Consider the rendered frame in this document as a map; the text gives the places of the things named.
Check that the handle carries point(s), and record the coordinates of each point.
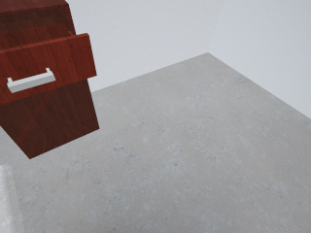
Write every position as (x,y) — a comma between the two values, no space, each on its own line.
(15,86)

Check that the cabinet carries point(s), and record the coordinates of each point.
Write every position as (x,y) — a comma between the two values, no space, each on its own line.
(47,120)

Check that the drawer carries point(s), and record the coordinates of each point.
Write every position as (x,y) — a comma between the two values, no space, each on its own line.
(28,52)

